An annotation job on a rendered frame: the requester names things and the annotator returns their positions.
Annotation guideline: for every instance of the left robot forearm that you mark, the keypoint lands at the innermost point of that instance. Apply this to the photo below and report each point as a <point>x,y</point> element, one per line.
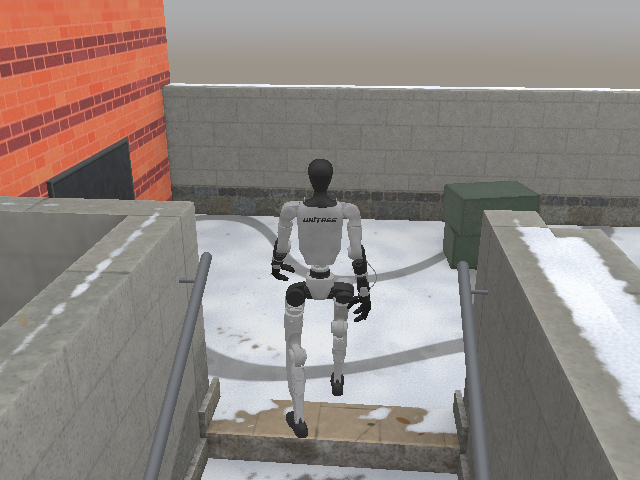
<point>278,258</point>

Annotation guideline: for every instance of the right robot upper arm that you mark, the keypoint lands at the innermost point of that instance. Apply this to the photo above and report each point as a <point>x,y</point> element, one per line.
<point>351,212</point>

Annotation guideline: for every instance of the robot left thigh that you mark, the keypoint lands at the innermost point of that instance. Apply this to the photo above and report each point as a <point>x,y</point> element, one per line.
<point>293,320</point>

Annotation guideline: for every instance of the robot right hand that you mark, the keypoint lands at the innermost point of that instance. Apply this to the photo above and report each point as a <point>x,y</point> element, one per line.
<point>365,307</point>

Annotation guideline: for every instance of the robot right foot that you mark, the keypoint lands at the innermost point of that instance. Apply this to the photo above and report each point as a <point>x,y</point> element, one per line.
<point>337,388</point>

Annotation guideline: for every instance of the robot left hand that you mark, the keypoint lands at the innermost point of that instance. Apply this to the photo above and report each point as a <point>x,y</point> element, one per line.
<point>277,275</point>

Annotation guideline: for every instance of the left robot upper arm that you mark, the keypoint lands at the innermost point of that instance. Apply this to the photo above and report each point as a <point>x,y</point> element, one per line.
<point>288,213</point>

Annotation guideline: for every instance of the right robot forearm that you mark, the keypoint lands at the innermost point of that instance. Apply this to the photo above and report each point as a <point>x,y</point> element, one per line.
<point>361,274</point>

